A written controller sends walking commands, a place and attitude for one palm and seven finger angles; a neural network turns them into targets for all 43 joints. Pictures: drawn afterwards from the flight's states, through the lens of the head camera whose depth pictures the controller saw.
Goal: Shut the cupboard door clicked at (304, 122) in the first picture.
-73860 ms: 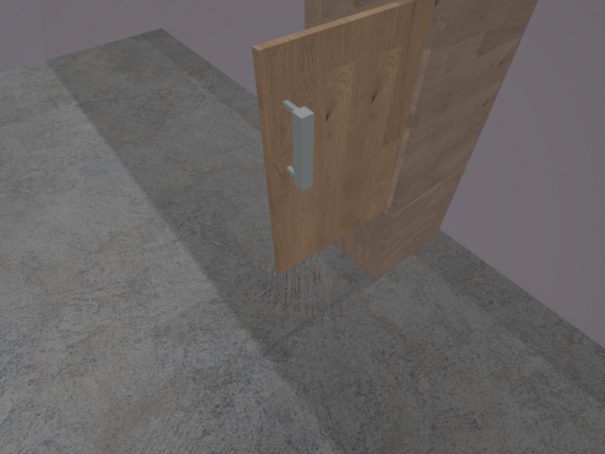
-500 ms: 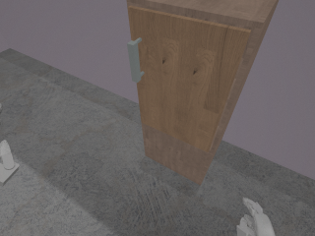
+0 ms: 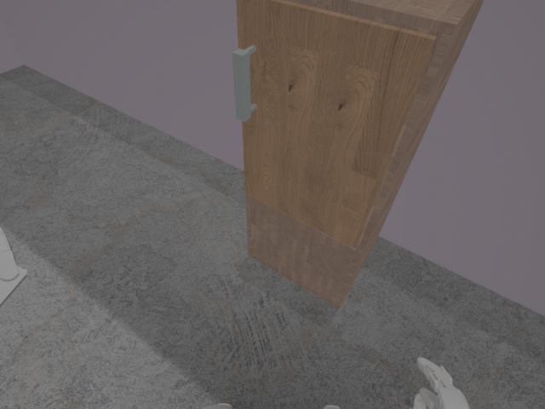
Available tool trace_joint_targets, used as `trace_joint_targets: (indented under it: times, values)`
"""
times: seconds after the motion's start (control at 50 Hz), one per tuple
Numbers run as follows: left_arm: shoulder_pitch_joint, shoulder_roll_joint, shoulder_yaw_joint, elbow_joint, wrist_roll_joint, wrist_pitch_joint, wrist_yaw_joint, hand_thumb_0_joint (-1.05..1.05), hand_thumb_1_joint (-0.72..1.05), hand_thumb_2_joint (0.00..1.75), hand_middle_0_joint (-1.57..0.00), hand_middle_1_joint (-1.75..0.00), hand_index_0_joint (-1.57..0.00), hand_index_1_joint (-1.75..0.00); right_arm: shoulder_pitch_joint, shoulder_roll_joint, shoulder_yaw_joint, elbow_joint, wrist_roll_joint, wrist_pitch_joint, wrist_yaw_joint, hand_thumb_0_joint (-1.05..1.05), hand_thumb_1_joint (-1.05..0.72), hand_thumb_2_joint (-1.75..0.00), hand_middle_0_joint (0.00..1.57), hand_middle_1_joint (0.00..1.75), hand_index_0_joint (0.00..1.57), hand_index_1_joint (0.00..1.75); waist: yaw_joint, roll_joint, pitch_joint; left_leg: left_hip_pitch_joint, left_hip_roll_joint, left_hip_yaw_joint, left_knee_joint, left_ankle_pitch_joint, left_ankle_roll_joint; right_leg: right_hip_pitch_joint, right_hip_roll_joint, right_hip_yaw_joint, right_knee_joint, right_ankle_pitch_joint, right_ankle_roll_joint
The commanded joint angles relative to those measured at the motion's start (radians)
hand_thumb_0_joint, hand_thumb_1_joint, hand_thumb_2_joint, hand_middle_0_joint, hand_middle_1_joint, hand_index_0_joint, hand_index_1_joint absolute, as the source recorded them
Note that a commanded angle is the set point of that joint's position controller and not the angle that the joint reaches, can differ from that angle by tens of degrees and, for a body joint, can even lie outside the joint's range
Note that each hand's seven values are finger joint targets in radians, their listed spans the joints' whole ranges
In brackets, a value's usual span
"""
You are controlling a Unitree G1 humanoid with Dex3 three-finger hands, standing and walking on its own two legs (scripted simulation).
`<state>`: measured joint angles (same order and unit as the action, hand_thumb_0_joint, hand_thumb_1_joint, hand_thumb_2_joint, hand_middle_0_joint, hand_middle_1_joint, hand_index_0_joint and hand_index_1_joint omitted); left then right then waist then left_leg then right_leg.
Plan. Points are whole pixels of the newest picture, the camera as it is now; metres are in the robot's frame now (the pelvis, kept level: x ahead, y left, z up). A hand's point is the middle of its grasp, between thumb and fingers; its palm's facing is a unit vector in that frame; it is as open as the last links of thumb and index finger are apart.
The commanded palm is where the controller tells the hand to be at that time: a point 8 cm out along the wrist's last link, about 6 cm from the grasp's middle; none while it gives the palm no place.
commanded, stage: step back with the hand held close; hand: left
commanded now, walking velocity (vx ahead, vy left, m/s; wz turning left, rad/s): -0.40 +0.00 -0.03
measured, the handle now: (247, 83) +0.77 +0.10 +0.10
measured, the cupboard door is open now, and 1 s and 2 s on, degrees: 1 1 1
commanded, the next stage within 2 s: stop stepping back and stand still in 0.64 s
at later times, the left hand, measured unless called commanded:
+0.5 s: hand out of the picture +0.10 +0.28 +0.19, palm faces +0.57 -0.72 -0.41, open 7.4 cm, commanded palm +0.03 +0.31 +0.20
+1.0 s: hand out of the picture +0.05 +0.27 +0.18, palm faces +0.37 -0.81 -0.45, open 7.4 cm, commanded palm -0.02 +0.30 +0.20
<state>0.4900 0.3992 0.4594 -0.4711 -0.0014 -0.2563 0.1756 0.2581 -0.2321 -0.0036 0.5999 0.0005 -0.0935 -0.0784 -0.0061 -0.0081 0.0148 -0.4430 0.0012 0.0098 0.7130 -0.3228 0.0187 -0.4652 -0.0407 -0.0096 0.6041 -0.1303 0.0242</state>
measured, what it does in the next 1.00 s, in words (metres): walks backwards: right foot, then left foot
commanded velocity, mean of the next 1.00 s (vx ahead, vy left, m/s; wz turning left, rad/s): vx -0.22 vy -0.01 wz -0.11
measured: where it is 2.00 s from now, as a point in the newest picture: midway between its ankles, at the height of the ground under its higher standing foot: outside the picture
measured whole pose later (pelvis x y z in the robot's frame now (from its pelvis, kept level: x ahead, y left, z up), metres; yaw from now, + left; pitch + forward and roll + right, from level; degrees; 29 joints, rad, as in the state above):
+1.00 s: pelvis -0.18 +0.01 +0.02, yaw -3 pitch +1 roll +0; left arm 0.55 0.47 0.46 -0.49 -0.04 -0.18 0.17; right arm 0.25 -0.20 0.00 0.62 0.00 -0.10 -0.09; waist -0.05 -0.07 -0.03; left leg -0.31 0.01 0.07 0.54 -0.25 0.03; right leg -0.33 0.00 0.04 0.62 -0.33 0.02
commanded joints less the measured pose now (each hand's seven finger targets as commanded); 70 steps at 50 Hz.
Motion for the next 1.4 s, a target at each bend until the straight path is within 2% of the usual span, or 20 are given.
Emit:
trace_joint_targets:
  times: [0.0, 0.16, 0.24, 0.32, 0.38, 0.42, 0.46, 0.48, 0.52, 0.54, 0.64, 0.7, 0.78, 0.84, 0.92, 0.96, 1.08, 1.18, 1.3, 1.38]
  values:
    - [-0.039, 0.213, 0.126, -0.212, -0.016, -0.054, 0.028, 0.00, 0.90, 0.90, -0.20, -0.30, -0.20, -0.30, -0.091, -0.120, -0.047, -0.155, 0.002, -0.039, -0.006, 0.00, -0.90, -0.90, 0.20, 0.30, 0.20, 0.30, -0.004, -0.005, -0.099, -0.171, 0.042, -0.071, -0.217, -0.254, 0.028, 0.182, -0.066, 0.148, -0.173, -0.279, -0.049]
    - [0.006, 0.217, 0.194, -0.225, 0.013, -0.082, 0.013, 0.00, 0.90, 0.90, -0.20, -0.30, -0.20, -0.30, -0.124, -0.142, -0.070, -0.184, 0.006, -0.072, -0.016, 0.00, -0.90, -0.90, 0.20, 0.30, 0.20, 0.30, 0.014, 0.204, -0.119, -0.559, 0.220, -0.181, -0.399, -0.490, 0.119, 0.549, 0.087, 0.085, 0.261, 0.013, -0.001]
    - [-0.015, 0.198, 0.171, -0.241, 0.000, -0.084, -0.005, 0.00, 0.90, 0.90, -0.20, -0.30, -0.20, -0.30, -0.104, -0.118, -0.067, -0.175, 0.006, -0.085, -0.013, 0.00, -0.90, -0.90, 0.20, 0.30, 0.20, 0.30, -0.001, 0.084, -0.078, -0.415, 0.141, -0.056, -0.240, -0.458, 0.064, 0.328, 0.025, 0.206, 0.131, -0.019, -0.038]
    - [-0.133, 0.223, 0.125, -0.273, -0.017, -0.052, 0.013, 0.00, 0.90, 0.90, -0.20, -0.30, -0.20, -0.30, -0.088, -0.082, -0.060, -0.109, -0.014, -0.065, 0.009, 0.00, -0.90, -0.90, 0.20, 0.30, 0.20, 0.30, -0.015, -0.157, -0.059, 0.013, 0.000, 0.028, 0.105, -0.222, -0.027, -0.168, -0.193, 0.442, -0.311, -0.377, -0.138]
    - [-0.150, 0.239, 0.114, -0.253, -0.018, -0.039, 0.023, 0.00, 0.90, 0.90, -0.20, -0.30, -0.20, -0.30, -0.088, -0.062, -0.051, -0.094, -0.007, -0.029, 0.018, 0.00, -0.90, -0.90, 0.20, 0.30, 0.20, 0.30, -0.025, -0.246, -0.121, 0.228, -0.013, 0.042, 0.156, -0.125, -0.028, -0.264, -0.209, 0.329, -0.361, -0.436, -0.121]
    - [-0.147, 0.227, 0.113, -0.266, -0.026, -0.043, 0.017, 0.00, 0.90, 0.90, -0.20, -0.30, -0.20, -0.30, -0.086, -0.090, -0.056, -0.111, -0.004, -0.024, 0.005, 0.00, -0.90, -0.90, 0.20, 0.30, 0.20, 0.30, -0.033, -0.052, -0.064, 0.192, 0.061, -0.063, -0.161, -0.215, 0.019, -0.258, -0.087, 0.212, -0.199, -0.419, -0.060]
    - [-0.114, 0.197, 0.150, -0.292, -0.015, -0.067, 0.024, 0.00, 0.90, 0.90, -0.20, -0.30, -0.20, -0.30, -0.139, -0.120, -0.065, -0.137, -0.009, -0.049, -0.016, 0.00, -0.90, -0.90, 0.20, 0.30, 0.20, 0.30, -0.015, 0.429, -0.128, -0.240, 0.411, -0.383, -0.564, -0.475, 0.153, 0.130, 0.140, 0.004, 0.479, -0.291, 0.022]
    - [-0.121, 0.228, 0.176, -0.301, -0.027, -0.063, 0.021, 0.00, 0.90, 0.90, -0.20, -0.30, -0.20, -0.30, -0.122, -0.079, -0.076, -0.125, -0.015, -0.064, -0.019, 0.00, -0.90, -0.90, 0.20, 0.30, 0.20, 0.30, -0.019, 0.334, -0.168, -0.217, 0.435, -0.343, -0.561, -0.317, 0.157, 0.131, 0.135, 0.047, 0.683, -0.350, 0.014]
    - [-0.063, 0.210, 0.153, -0.259, -0.057, -0.054, 0.015, 0.00, 0.90, 0.90, -0.20, -0.30, -0.20, -0.30, -0.153, -0.095, -0.109, -0.113, 0.010, -0.085, 0.005, 0.00, -0.90, -0.90, 0.20, 0.30, 0.20, 0.30, 0.012, 0.162, -0.223, 0.011, 0.388, -0.147, -0.410, -0.105, 0.114, 0.051, 0.112, 0.040, 0.601, -0.380, 0.006]
    - [0.013, 0.156, 0.116, -0.202, -0.068, -0.039, 0.016, 0.00, 0.90, 0.90, -0.20, -0.30, -0.20, -0.30, -0.169, -0.095, -0.108, -0.114, 0.014, -0.092, 0.018, 0.00, -0.90, -0.90, 0.20, 0.30, 0.20, 0.30, 0.020, 0.224, -0.194, 0.014, 0.369, -0.069, -0.406, -0.121, 0.087, 0.076, 0.100, 0.005, 0.521, -0.396, 0.000]
    - [-0.076, 0.158, 0.049, -0.260, -0.058, -0.027, -0.010, 0.00, 0.90, 0.90, -0.20, -0.30, -0.20, -0.30, -0.143, -0.086, -0.054, -0.104, -0.005, -0.091, 0.025, 0.00, -0.90, -0.90, 0.20, 0.30, 0.20, 0.30, 0.008, 0.194, -0.062, -0.006, 0.287, -0.009, -0.428, -0.225, -0.010, 0.196, 0.076, -0.066, -0.081, -0.339, -0.034]
    - [-0.202, 0.307, 0.124, -0.268, -0.029, -0.040, 0.020, 0.00, 0.90, 0.90, -0.20, -0.30, -0.20, -0.30, -0.171, -0.033, -0.028, -0.092, -0.022, -0.075, 0.020, 0.00, -0.90, -0.90, 0.20, 0.30, 0.20, 0.30, 0.034, -0.219, -0.056, 0.038, 0.054, 0.090, 0.217, -0.158, -0.101, -0.052, -0.346, 0.511, -0.442, -0.038, -0.225]
    - [-0.068, 0.221, 0.084, -0.173, -0.023, 0.023, 0.025, 0.00, 0.90, 0.90, -0.20, -0.30, -0.20, -0.30, -0.142, -0.034, -0.016, -0.113, 0.003, -0.033, -0.007, 0.00, -0.90, -0.90, 0.20, 0.30, 0.20, 0.30, 0.011, -0.163, -0.156, -0.009, 0.039, 0.009, 0.217, -0.118, -0.062, 0.194, -0.231, 0.223, -0.172, 0.434, -0.186]
    - [-0.026, 0.214, 0.100, -0.191, -0.031, 0.027, 0.028, 0.00, 0.90, 0.90, -0.20, -0.30, -0.20, -0.30, -0.102, -0.064, -0.017, -0.122, 0.004, -0.023, -0.020, 0.00, -0.90, -0.90, 0.20, 0.30, 0.20, 0.30, -0.016, -0.019, -0.160, 0.170, 0.007, 0.053, -0.193, 0.080, -0.037, 0.174, -0.129, 0.140, -0.136, 0.158, -0.108]
    - [0.097, 0.245, 0.150, -0.222, -0.054, 0.004, 0.023, 0.00, 0.90, 0.90, -0.20, -0.30, -0.20, -0.30, -0.097, -0.110, -0.042, -0.163, 0.018, -0.072, -0.022, 0.00, -0.90, -0.90, 0.20, 0.30, 0.20, 0.30, 0.010, 0.163, -0.185, 0.222, 0.240, -0.218, -0.442, 0.160, 0.040, 0.172, 0.088, 0.009, 0.011, -0.173, -0.007]
    - [0.046, 0.226, 0.134, -0.275, -0.044, -0.001, 0.016, 0.00, 0.90, 0.90, -0.20, -0.30, -0.20, -0.30, -0.108, -0.095, -0.026, -0.135, -0.010, -0.071, -0.021, 0.00, -0.90, -0.90, 0.20, 0.30, 0.20, 0.30, -0.016, 0.318, -0.082, 0.101, 0.268, -0.256, -0.574, -0.074, 0.016, 0.166, 0.075, -0.002, 0.131, -0.267, -0.002]
    - [0.039, 0.183, 0.072, -0.193, -0.019, 0.016, 0.018, 0.00, 0.90, 0.90, -0.20, -0.30, -0.20, -0.30, -0.092, -0.114, -0.032, -0.117, -0.013, -0.061, -0.008, 0.00, -0.90, -0.90, 0.20, 0.30, 0.20, 0.30, -0.025, 0.187, -0.054, -0.041, 0.156, -0.091, -0.472, -0.295, 0.006, 0.395, 0.060, -0.047, -0.177, -0.248, -0.054]
    - [-0.011, 0.195, 0.068, -0.137, -0.030, 0.021, 0.024, 0.00, 0.90, 0.90, -0.20, -0.30, -0.20, -0.30, -0.081, -0.098, -0.047, -0.102, -0.005, -0.031, 0.003, 0.00, -0.90, -0.90, 0.20, 0.30, 0.20, 0.30, -0.006, -0.169, -0.031, -0.110, 0.028, -0.001, 0.143, -0.066, -0.023, 0.254, -0.272, 0.437, -0.411, -0.434, -0.245]
    - [-0.086, 0.202, 0.056, -0.168, -0.018, -0.009, 0.028, 0.00, 0.90, 0.90, -0.20, -0.30, -0.20, -0.30, -0.101, -0.083, -0.027, -0.082, -0.014, -0.049, -0.009, 0.00, -0.90, -0.90, 0.20, 0.30, 0.20, 0.30, -0.011, -0.043, -0.017, 0.169, 0.026, 0.060, -0.168, 0.046, -0.003, 0.126, -0.153, 0.163, -0.297, -0.312, -0.149]
    - [-0.038, 0.201, 0.076, -0.190, -0.031, -0.019, 0.019, 0.00, 0.90, 0.90, -0.20, -0.30, -0.20, -0.30, -0.112, -0.104, -0.036, -0.105, 0.003, -0.063, -0.017, 0.00, -0.90, -0.90, 0.20, 0.30, 0.20, 0.30, -0.003, 0.104, -0.041, 0.212, 0.143, -0.101, -0.328, 0.030, 0.033, 0.141, -0.011, 0.082, -0.158, -0.224, -0.053]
